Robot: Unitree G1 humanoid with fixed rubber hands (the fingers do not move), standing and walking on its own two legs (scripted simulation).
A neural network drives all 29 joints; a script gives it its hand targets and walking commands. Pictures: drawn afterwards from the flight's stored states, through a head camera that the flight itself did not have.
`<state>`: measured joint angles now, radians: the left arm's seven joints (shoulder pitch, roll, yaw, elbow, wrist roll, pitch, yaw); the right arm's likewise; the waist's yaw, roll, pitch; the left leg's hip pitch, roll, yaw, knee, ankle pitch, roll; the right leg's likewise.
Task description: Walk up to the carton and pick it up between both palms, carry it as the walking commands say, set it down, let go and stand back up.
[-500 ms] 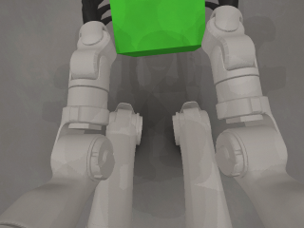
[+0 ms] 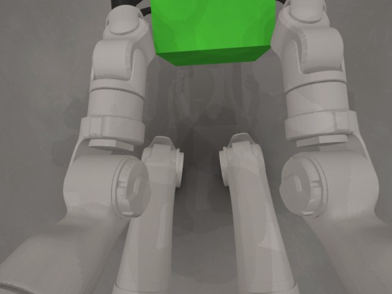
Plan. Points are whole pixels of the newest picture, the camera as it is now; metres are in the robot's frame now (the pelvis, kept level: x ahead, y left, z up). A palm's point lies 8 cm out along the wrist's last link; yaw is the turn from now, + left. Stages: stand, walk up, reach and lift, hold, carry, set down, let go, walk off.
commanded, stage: reach and lift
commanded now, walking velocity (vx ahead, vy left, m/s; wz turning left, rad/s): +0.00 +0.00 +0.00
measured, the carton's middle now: (212, 5) +0.58 -0.03 -0.15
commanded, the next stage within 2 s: none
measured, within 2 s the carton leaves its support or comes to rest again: neither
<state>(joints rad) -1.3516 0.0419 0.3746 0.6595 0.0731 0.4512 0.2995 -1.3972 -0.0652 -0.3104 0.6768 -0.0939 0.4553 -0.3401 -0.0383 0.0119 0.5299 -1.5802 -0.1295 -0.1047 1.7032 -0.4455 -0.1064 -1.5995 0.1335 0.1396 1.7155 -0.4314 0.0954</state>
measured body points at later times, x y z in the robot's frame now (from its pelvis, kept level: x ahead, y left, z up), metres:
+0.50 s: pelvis +0.03 +0.00 +0.06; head +0.28 -0.02 +0.43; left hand +0.53 +0.12 +0.01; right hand +0.53 -0.14 +0.01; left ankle +0.17 +0.14 -0.48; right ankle +0.17 -0.13 -0.48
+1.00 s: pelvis +0.09 +0.00 +0.15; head +0.25 -0.01 +0.57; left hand +0.50 +0.13 +0.10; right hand +0.51 -0.13 +0.10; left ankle +0.16 +0.14 -0.48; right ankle +0.17 -0.13 -0.48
